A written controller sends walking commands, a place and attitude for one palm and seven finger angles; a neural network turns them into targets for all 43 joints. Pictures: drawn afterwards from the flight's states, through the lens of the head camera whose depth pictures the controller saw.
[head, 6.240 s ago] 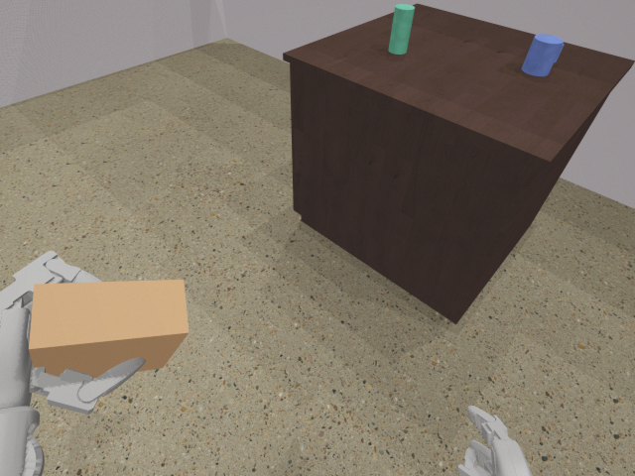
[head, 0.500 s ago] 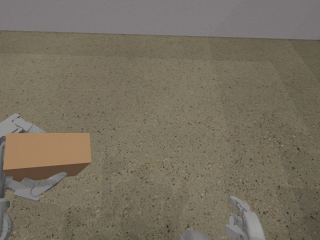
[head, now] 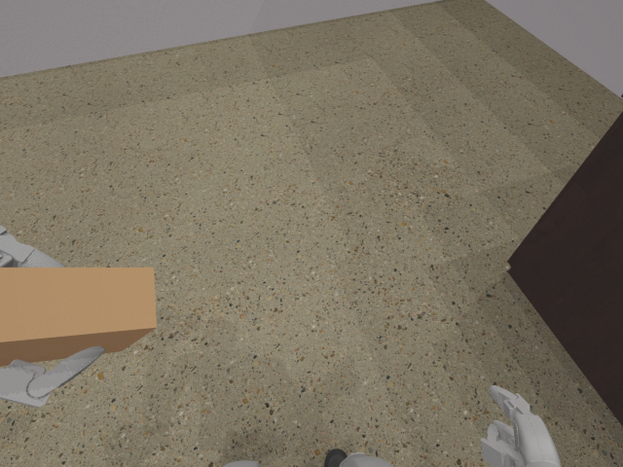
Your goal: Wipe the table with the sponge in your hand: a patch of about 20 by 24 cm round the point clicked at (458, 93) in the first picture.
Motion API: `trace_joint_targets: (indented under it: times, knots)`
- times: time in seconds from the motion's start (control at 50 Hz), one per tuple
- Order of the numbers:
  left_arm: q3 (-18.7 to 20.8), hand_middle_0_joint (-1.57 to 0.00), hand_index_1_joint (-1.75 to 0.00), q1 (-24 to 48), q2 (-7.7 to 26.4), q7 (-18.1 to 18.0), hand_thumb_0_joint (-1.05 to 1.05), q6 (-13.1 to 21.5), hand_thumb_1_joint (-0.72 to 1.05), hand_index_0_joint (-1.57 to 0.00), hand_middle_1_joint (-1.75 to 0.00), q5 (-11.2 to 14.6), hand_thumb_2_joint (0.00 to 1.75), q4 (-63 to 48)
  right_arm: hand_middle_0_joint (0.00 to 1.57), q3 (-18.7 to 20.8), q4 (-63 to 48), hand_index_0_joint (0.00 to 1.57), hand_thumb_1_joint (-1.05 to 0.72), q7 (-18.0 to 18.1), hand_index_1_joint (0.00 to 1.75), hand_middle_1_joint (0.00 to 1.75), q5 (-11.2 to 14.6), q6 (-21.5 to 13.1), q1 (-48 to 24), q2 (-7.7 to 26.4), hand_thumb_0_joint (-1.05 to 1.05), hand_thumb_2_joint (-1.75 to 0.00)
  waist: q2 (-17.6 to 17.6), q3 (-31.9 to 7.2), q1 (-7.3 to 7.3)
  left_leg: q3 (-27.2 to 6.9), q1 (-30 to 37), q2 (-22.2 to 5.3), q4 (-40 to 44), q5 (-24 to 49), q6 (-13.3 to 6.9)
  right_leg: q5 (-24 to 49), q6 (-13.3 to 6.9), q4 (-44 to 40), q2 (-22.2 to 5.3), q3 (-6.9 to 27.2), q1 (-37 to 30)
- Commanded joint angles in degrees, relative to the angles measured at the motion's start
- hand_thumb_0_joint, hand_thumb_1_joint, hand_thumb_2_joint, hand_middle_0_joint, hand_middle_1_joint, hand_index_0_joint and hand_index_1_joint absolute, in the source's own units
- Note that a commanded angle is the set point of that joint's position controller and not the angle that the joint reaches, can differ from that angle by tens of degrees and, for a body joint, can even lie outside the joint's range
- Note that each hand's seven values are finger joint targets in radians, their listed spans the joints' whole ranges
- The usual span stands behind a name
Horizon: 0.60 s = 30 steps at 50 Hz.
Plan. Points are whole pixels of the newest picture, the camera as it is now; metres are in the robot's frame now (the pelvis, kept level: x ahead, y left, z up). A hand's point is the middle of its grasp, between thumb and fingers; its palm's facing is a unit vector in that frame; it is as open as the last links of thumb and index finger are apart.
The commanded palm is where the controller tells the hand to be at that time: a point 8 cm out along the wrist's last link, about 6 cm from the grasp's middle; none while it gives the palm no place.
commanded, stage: turn to face it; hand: left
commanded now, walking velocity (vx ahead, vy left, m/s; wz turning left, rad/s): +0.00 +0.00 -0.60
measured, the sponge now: (90, 317) +0.23 +0.21 +0.15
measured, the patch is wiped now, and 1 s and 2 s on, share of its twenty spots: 0.00 0.00 0.00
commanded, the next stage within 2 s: none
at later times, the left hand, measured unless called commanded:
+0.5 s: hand (237, 327) +0.22 +0.08 +0.16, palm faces +0.01 -0.84 -0.54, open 9.8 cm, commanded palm +0.17 +0.16 +0.18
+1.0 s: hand (339, 380) +0.18 -0.01 +0.16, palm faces -0.15 -0.86 -0.48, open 9.8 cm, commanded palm +0.16 +0.05 +0.18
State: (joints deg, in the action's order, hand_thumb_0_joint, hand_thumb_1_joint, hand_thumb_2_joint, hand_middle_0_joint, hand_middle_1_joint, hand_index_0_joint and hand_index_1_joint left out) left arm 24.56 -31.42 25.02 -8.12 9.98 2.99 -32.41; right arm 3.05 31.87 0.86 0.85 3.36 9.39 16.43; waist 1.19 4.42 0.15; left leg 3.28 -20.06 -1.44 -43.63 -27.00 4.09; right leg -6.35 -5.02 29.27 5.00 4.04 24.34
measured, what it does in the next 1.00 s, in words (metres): walks backwards, turning right: left foot, then right foot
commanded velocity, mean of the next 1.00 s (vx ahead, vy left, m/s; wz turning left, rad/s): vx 0.00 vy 0.00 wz -0.60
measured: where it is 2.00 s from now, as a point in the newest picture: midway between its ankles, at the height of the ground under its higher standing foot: outside the picture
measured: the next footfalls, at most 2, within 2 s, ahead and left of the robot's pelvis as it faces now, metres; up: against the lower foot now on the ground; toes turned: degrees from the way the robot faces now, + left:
left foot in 0.06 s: +0.01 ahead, +0.15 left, +0.00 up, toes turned +2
right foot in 0.34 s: +0.00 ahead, -0.16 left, +0.00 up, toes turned -19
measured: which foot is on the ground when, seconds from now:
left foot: up 0.00-0.04, down 0.06-0.36, up 0.38-0.72, down 0.74-1.00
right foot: down 0.00-0.08, up 0.10-0.32, down 0.34-0.76, up 0.78-0.98, down 1.00-1.00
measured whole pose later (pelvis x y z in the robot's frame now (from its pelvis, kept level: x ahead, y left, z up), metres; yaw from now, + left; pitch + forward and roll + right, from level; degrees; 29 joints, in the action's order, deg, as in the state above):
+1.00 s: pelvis -0.14 -0.07 -0.01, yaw -37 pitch -1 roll +0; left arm 19.5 -24.3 21.5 -7.3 8.7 0.7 -29.4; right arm -2.2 28.9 -0.9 1.0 -2.7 11.8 8.4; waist -3.1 5.9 -3.7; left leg 10.4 -15.5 -13.8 -38.4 -19.5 6.6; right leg -19.7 2.8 39.0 -1.9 -5.7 19.0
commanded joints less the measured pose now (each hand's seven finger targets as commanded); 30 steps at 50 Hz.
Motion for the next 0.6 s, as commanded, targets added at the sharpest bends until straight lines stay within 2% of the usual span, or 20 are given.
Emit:
trace_joint_targets:
  times: [0.0, 0.02, 0.04, 0.06, 0.08, 0.1, 0.12, 0.14, 0.16, 0.22, 0.28, 0.3, 0.32, 0.34, 0.36, 0.38, 0.4, 0.44, 0.48, 0.58]
  knots:
    - [3.93, -1.20, -1.60, 4.93, 6.96, -1.29, 0.00, 3.08, 0.10, -1.20, -1.60, -0.02, 1.30, -12.74, 0.20, -0.20, -9.68, 0.20, -0.90, -0.10, 0.30, 0.30, 0.08, -2.36, -2.42, 2.88, 0.00, -0.90, 3.72, -14.16, -1.28, -0.79, 10.58, -0.92, 15.54, 2.54, -2.30, -8.26, -0.52, -10.91, -13.89, 19.97, -5.98]
    - [3.49, -1.20, -1.60, 6.51, 6.98, -1.06, 0.00, 3.51, 0.10, -1.20, -1.60, -0.17, 1.30, -13.45, 0.20, 0.00, -9.68, 0.20, -0.90, 0.11, 0.30, 0.30, -0.20, -2.62, -1.71, 3.15, 0.00, -0.90, 1.17, -13.05, -0.85, -2.02, 15.39, -3.49, 20.74, 3.27, -3.87, -11.12, 1.51, -7.92, -11.29, 18.28, -0.96]
    - [3.60, -1.20, -1.60, 7.87, 7.62, -0.85, 0.00, 3.99, 0.10, -1.20, -1.60, -0.38, 1.30, -14.97, 0.20, 0.37, -10.22, 0.20, -0.90, 0.56, 0.30, 0.30, -0.54, -2.95, -2.41, 4.01, 0.00, -0.90, -5.30, -10.43, -1.02, -8.70, 18.12, -10.85, 25.55, 3.22, -6.78, -14.07, 3.56, -0.99, -6.89, 14.25, 5.67]
    - [3.92, -1.20, -1.60, 9.14, 7.72, -0.42, 0.00, 4.45, 0.10, -1.20, -1.60, -0.95, 1.30, -16.39, 0.20, 0.59, -11.23, 0.20, -0.90, 0.68, 0.30, 0.30, -0.61, -3.52, -3.85, 4.66, 0.00, -0.90, -16.10, -9.33, -1.93, -15.55, 18.27, -20.80, 28.47, 9.32, -10.94, -19.38, 6.10, 14.04, -1.54, 5.65, 10.68]
    - [5.20, -1.20, -1.60, 10.79, 9.48, -0.71, 0.00, 4.43, 0.10, -1.20, -1.60, -2.30, 1.30, -16.83, 0.20, -0.01, -10.91, 0.20, -0.90, 0.95, 0.30, 0.30, -0.51, -4.21, -4.42, 2.41, 0.00, -0.90, -20.81, -8.21, -2.43, -16.34, 7.71, -26.49, 31.40, 6.00, -13.97, -21.08, 7.19, 32.74, -2.81, -0.39, 8.00]
    - [4.69, -1.20, -1.60, 9.60, 8.18, -0.50, 0.00, 4.24, 0.10, -1.20, -1.60, -2.36, 1.30, -14.37, 0.20, 0.36, -11.08, 0.20, -0.90, 0.90, 0.30, 0.30, -0.43, -4.61, -4.14, 1.66, 0.00, -0.90, -17.37, -4.86, -1.88, -13.68, 0.52, -25.89, 31.00, 6.71, -14.48, -19.54, 7.66, 40.98, -4.80, -0.51, 6.07]
    - [3.03, -1.20, -1.60, 9.54, 6.22, -0.21, 0.00, 4.02, 0.10, -1.20, -1.60, -2.03, 1.30, -13.03, 0.20, 0.33, -10.60, 0.20, -0.90, 0.42, 0.30, 0.30, -0.17, -4.95, -3.48, 1.85, 0.00, -0.90, -15.84, -2.37, -1.83, -8.15, 1.00, -24.12, 28.54, 12.41, -13.86, -19.78, 8.15, 41.57, -6.20, -1.59, 7.98]
    - [2.68, -1.20, -1.60, 12.34, 6.70, -0.27, 0.00, 4.06, 0.10, -1.20, -1.60, -1.99, 1.30, -15.17, 0.20, 0.16, -10.04, 0.20, -0.90, 0.22, 0.30, 0.30, 0.36, -5.59, -3.44, 1.66, 0.00, -0.90, -15.33, -2.88, -2.31, -2.32, 5.80, -22.37, 25.45, 17.79, -11.91, -19.66, 8.48, 37.88, -7.13, -3.78, 10.09]
    - [0.43, -1.20, -1.60, 11.54, 4.49, -0.35, 0.00, 4.02, 0.10, -1.20, -1.60, -1.85, 1.30, -13.31, 0.20, 0.17, -9.75, 0.20, -0.90, 0.07, 0.30, 0.30, 0.38, -6.36, -2.68, 2.34, 0.00, -0.90, -15.46, -1.97, -1.82, 0.03, 6.50, -21.52, 23.89, 24.17, -10.05, -20.72, 8.79, 32.01, -7.27, -5.97, 8.69]
    - [-1.19, -1.20, -1.60, 14.40, 3.55, -0.38, 0.00, 3.68, 0.10, -1.20, -1.60, -1.61, 1.30, -10.66, 0.20, 0.25, -9.07, 0.20, -0.90, -0.59, 0.30, 0.30, 0.33, -7.98, 0.29, 3.54, 0.00, -0.90, -16.38, -3.42, -0.35, 3.56, 8.61, -20.02, 20.15, 34.07, -6.91, -18.04, 8.93, 16.13, -5.19, -10.75, -0.80]
    - [0.15, -1.20, -1.60, 14.85, 4.99, -0.24, 0.00, 3.09, 0.10, -1.20, -1.60, -1.74, 1.30, -8.50, 0.20, 0.11, -9.22, 0.20, -0.90, -0.79, 0.30, 0.30, 0.27, -8.85, 0.44, 3.49, 0.00, -0.90, -14.70, -6.25, -0.89, 6.20, 9.51, -18.46, 10.52, 34.58, -4.40, -10.21, 8.42, 2.67, -3.26, -13.52, -10.66]
    - [0.89, -1.20, -1.60, 15.44, 5.71, -0.23, 0.00, 3.19, 0.10, -1.20, -1.60, -1.83, 1.30, -8.82, 0.20, 0.12, -9.28, 0.20, -0.90, -1.11, 0.30, 0.30, 0.48, -8.88, 0.57, 3.19, 0.00, -0.90, -10.91, -7.95, -1.13, 6.73, 6.89, -16.81, 3.71, 31.17, -3.19, -3.57, 7.22, -2.13, -4.98, -11.60, -16.05]
    - [2.82, -1.20, -1.60, 14.86, 8.07, -0.61, 0.00, 3.55, 0.10, -1.20, -1.60, -2.04, 1.30, -8.35, 0.20, -0.16, -9.46, 0.20, -0.90, -1.14, 0.30, 0.30, 0.82, -8.78, 0.52, 1.54, 0.00, -0.90, 1.39, -9.71, -1.20, 8.70, 0.68, -11.72, -8.56, 18.89, -0.89, 14.15, 3.30, -4.66, -12.41, -1.42, -21.64]
    - [5.51, -1.20, -1.60, 10.42, 9.76, -1.26, 0.00, 3.46, 0.10, -1.20, -1.60, -1.81, 1.30, -5.89, 0.20, -1.06, -10.75, 0.20, -0.90, -0.99, 0.30, 0.30, 0.34, -8.35, -2.17, 0.40, 0.00, -0.90, 13.11, -11.61, -2.51, 5.02, -12.98, -4.04, -19.70, -8.53, 1.17, 34.43, -3.11, -4.94, -22.64, 17.29, -25.68]
    - [6.51, -1.20, -1.60, 8.06, 10.63, -1.16, 0.00, 3.05, 0.10, -1.20, -1.60, -0.02, 1.30, -8.84, 0.20, -0.08, -10.77, 0.20, -0.90, -0.73, 0.30, 0.30, 0.92, -7.42, -3.88, 0.91, 0.00, -0.90, 15.06, -14.04, -2.86, -3.17, -12.00, -5.03, -26.10, -8.67, 0.95, 29.90, -3.79, -6.50, -24.94, 22.00, -22.12]
    - [8.93, -1.20, -1.60, 3.84, 12.03, -1.31, 0.00, 3.56, 0.10, -1.20, -1.60, 0.43, 1.30, -11.84, 0.20, -1.25, -10.61, 0.20, -0.90, -0.79, 0.30, 0.30, 0.27, -6.37, -4.11, -0.42, 0.00, -0.90, 9.96, -14.62, -2.24, -5.61, -14.50, -5.43, -29.43, -5.08, 1.11, 27.09, -5.28, -4.35, -24.11, 20.49, -24.31]
    - [9.65, -1.20, -1.60, 1.25, 11.23, -1.37, 0.00, 4.18, 0.10, -1.20, -1.60, 0.92, 1.30, -14.22, 0.20, -2.13, -9.76, 0.20, -0.90, -0.99, 0.30, 0.30, -0.01, -5.16, -4.91, -1.16, 0.00, -0.90, 5.30, -16.21, -2.05, -5.49, -15.20, -5.38, -29.86, -2.48, 1.48, 26.46, -5.18, -2.64, -21.96, 16.02, -25.71]
    - [10.64, -1.20, -1.60, -0.60, 10.68, -1.56, 0.00, 4.83, 0.10, -1.20, -1.60, 1.12, 1.30, -16.20, 0.20, -2.30, -9.17, 0.20, -0.90, -1.16, 0.30, 0.30, -0.19, -3.54, -5.98, -1.24, 0.00, -0.90, 2.24, -17.47, -1.34, -4.01, -12.53, -5.01, -23.89, -0.30, 1.84, 23.68, -4.44, -3.31, -20.12, 11.42, -23.74]
    - [10.98, -1.20, -1.60, -1.31, 10.27, -1.68, 0.00, 4.81, 0.10, -1.20, -1.60, 1.21, 1.30, -16.54, 0.20, -1.24, -9.28, 0.20, -0.90, -0.70, 0.30, 0.30, -0.28, -2.88, -6.22, -0.45, 0.00, -0.90, 3.42, -16.62, -0.93, -2.67, -8.26, -4.37, -16.78, 1.07, 1.59, 18.16, -4.73, -5.44, -19.35, 12.24, -19.23]
    - [10.17, -1.20, -1.60, -2.68, 8.95, -2.12, 0.00, 3.59, 0.10, -1.20, -1.60, 0.95, 1.30, -10.93, 0.20, -0.53, -9.18, 0.20, -0.90, -0.16, 0.30, 0.30, -0.02, -2.44, -5.12, 0.87, 0.00, -0.90, 6.31, -14.87, -2.22, -1.13, -2.11, -1.68, -2.12, 0.78, 0.40, 6.56, -5.09, -8.15, -17.66, 17.01, -14.26]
